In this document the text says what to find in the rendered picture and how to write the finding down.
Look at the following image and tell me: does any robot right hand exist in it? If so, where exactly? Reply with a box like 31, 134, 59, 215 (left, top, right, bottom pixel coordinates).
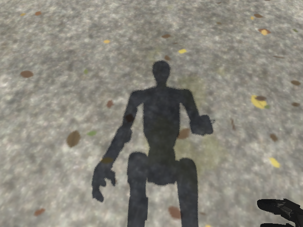
257, 199, 303, 227

